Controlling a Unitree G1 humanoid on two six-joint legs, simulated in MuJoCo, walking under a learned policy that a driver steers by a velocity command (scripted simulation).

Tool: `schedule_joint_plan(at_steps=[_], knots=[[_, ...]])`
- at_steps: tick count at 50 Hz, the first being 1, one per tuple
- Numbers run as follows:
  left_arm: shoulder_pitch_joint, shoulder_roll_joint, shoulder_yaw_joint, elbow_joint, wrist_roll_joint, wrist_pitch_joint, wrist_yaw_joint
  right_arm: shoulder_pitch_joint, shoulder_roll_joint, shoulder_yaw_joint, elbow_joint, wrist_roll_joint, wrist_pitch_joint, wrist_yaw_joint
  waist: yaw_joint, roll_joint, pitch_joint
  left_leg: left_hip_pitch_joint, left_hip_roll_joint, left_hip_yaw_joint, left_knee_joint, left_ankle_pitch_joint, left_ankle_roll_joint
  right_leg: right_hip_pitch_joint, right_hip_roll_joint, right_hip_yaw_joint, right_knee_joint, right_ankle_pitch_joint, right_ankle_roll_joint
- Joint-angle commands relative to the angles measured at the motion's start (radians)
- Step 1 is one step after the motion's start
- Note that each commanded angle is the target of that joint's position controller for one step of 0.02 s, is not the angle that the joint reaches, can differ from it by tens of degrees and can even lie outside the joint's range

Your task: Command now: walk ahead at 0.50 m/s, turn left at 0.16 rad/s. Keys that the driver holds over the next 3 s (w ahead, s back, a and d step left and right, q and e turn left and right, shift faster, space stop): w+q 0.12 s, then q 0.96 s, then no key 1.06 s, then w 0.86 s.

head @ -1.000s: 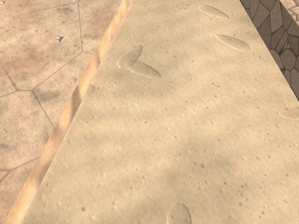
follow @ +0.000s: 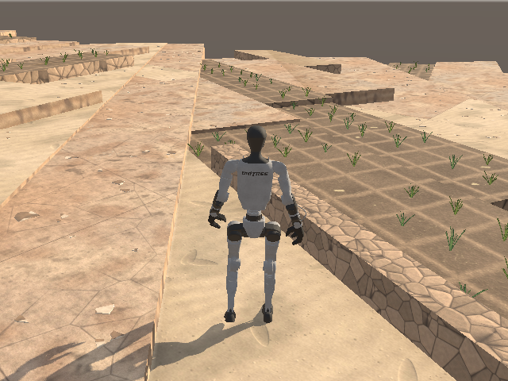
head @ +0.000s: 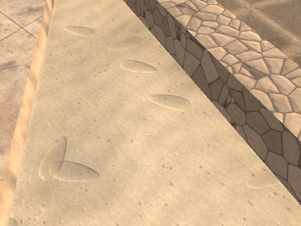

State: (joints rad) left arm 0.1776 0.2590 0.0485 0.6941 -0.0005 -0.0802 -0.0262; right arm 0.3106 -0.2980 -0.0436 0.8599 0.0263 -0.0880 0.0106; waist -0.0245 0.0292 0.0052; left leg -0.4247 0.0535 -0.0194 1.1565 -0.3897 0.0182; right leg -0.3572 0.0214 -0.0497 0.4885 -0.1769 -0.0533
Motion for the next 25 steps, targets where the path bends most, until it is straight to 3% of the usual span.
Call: schedule_joint_plan(at_steps=[1, 3, 6, 9, 11, 14, 16, 17, 18, 19, 20, 21, 22, 23, 24, 25], knots=[[0.051, 0.098, 0.032, -0.023, 0.008, -0.023, 0.0, -0.003, -0.08, -0.024, -0.074, 0.001, 0.009, -0.002, 0.017, -0.128, -0.05, -0.242, 0.093, -0.07, 0.005, 0.102, -0.005, 0.233, -0.278, 0.294, -0.299, 0.092, -0.182], [0.051, 0.113, 0.04, -0.001, 0.011, -0.039, 0.004, -0.011, -0.055, -0.022, -0.08, 0.0, 0.03, -0.006, 0.003, -0.107, -0.022, -0.248, 0.088, -0.084, -0.031, 0.157, -0.02, 0.187, -0.279, 0.212, -0.343, 0.159, -0.185], [0.076, 0.129, 0.048, 0.032, 0.017, -0.044, 0.018, -0.071, -0.047, -0.025, -0.103, -0.006, 0.034, -0.006, 0.014, -0.077, 0.004, -0.313, 0.074, -0.113, -0.145, 0.305, -0.033, 0.216, -0.272, 0.108, -0.361, 0.23, -0.167], [0.046, 0.139, 0.046, 0.039, 0.017, -0.036, 0.032, -0.151, -0.025, -0.018, -0.131, -0.018, 0.025, 0.01, 0.028, -0.079, 0.036, -0.219, 0.04, -0.035, -0.371, 0.475, -0.028, 0.18, -0.215, -0.051, -0.33, 0.436, -0.117], [0.08, 0.157, 0.05, 0.055, 0.011, -0.025, 0.045, -0.227, -0.004, -0.01, -0.167, -0.025, 0.021, 0.026, 0.063, -0.078, 0.034, -0.175, 0.02, 0.021, -0.462, 0.533, -0.023, 0.203, -0.223, -0.089, -0.294, 0.512, -0.104], [0.098, 0.186, 0.06, 0.067, -0.008, 0.004, 0.057, -0.252, -0.028, -0.02, -0.213, -0.021, 0.028, 0.049, 0.068, -0.101, 0.012, -0.185, 0.002, 0.042, -0.53, 0.434, 0.004, 0.326, -0.266, -0.092, -0.199, 0.584, -0.087], [0.075, 0.207, 0.069, 0.058, -0.02, 0.025, 0.069, -0.209, -0.065, -0.037, -0.227, -0.027, 0.031, 0.061, 0.035, -0.125, -0.025, -0.13, -0.037, 0.076, -0.553, 0.315, 0.035, 0.376, -0.281, -0.094, -0.08, 0.728, -0.064], [0.061, 0.212, 0.072, 0.051, -0.024, 0.036, 0.076, -0.133, -0.092, -0.052, -0.215, -0.027, 0.03, 0.063, -0.004, -0.125, -0.063, -0.044, -0.069, 0.094, -0.588, 0.295, 0.056, 0.377, -0.267, -0.102, 0.032, 0.782, -0.046], [0.055, 0.197, 0.066, 0.044, -0.025, 0.042, 0.078, -0.021, -0.136, -0.076, -0.188, -0.028, 0.027, 0.054, -0.06, -0.085, -0.119, 0.11, -0.108, 0.098, -0.681, 0.395, 0.086, 0.339, -0.215, -0.129, 0.218, 0.725, -0.008], [0.107, 0.16, 0.05, 0.026, 0.005, 0.035, 0.075, 0.048, -0.23, -0.102, -0.19, -0.032, 0.03, 0.029, -0.074, 0.06, -0.21, 0.372, 0.042, -0.108, -0.66, 0.831, 0.154, 0.124, -0.145, -0.138, 0.513, 0.362, 0.058], [0.239, 0.05, 0.016, 0.008, 0.052, 0.021, 0.054, 0.002, -0.301, -0.101, -0.223, -0.046, 0.037, 0.014, 0.046, 0.254, -0.332, 0.668, 0.287, -0.496, -0.576, 1.286, 0.36, -0.227, 0.034, -0.039, 0.872, -0.558, 0.126], [0.217, 0.132, 0.022, 0.013, 0.017, 0.009, 0.036, 0.019, -0.249, -0.09, -0.256, -0.044, 0.042, 0.021, -0.028, 0.144, -0.513, 0.707, 0.33, -0.626, -0.676, 1.043, 0.429, -0.278, 0.031, 0.164, 0.978, -0.542, 0.116], [0.106, 0.172, 0.033, -0.009, -0.017, 0.013, 0.034, -0.04, -0.198, -0.08, -0.268, -0.035, 0.046, 0.023, -0.042, 0.061, -0.391, 0.61, 0.27, -0.511, -0.72, 0.842, 0.375, -0.339, -0.009, 0.165, 0.953, -0.441, 0.099], [0.057, 0.162, 0.032, -0.019, -0.009, 0.023, 0.045, -0.092, -0.157, -0.069, -0.27, -0.016, 0.055, 0.017, -0.018, -0.014, -0.265, 0.471, 0.216, -0.429, -0.75, 0.684, 0.315, -0.363, -0.044, 0.147, 0.878, -0.357, 0.098], [0.039, 0.161, 0.035, -0.015, 0.004, 0.04, 0.059, -0.13, -0.13, -0.059, -0.277, -0.009, 0.065, 0.009, 0.007, -0.03, -0.183, 0.327, 0.18, -0.382, -0.787, 0.586, 0.282, -0.331, -0.069, 0.144, 0.806, -0.311, 0.102], [0.049, 0.165, 0.039, -0.022, 0.009, 0.057, 0.064, -0.153, -0.13, -0.059, -0.286, -0.018, 0.071, 0.004, 0.039, 0.0, -0.149, 0.21, 0.153, -0.362, -0.817, 0.523, 0.268, -0.263, -0.075, 0.146, 0.75, -0.281, 0.102]])
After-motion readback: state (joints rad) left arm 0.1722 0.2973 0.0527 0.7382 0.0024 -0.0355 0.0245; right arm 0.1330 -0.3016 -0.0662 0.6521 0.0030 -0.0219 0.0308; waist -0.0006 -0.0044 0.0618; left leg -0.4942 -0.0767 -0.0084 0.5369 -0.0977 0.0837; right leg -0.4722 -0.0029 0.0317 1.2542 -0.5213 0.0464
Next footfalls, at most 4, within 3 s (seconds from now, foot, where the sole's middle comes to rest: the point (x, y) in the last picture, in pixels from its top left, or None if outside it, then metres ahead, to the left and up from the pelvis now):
0.38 left None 0.33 0.15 -0.77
0.84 right None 0.39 -0.06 -0.77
1.24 left None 0.22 0.14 -0.77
1.56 right None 0.37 -0.05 -0.77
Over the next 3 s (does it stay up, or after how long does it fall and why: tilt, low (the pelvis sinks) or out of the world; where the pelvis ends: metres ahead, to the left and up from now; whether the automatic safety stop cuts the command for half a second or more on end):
stays up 0.54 0.22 0.00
